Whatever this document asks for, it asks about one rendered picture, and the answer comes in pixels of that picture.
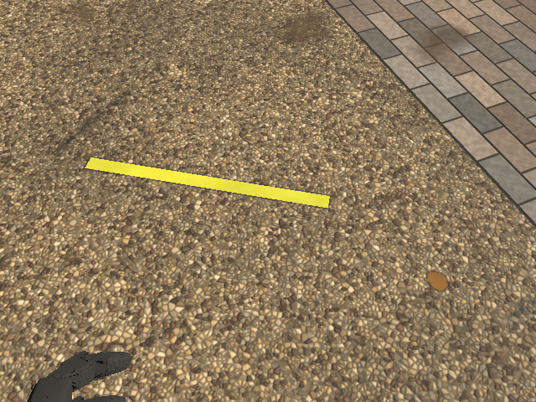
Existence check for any left robot hand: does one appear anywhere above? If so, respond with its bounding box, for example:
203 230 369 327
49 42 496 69
27 351 131 402

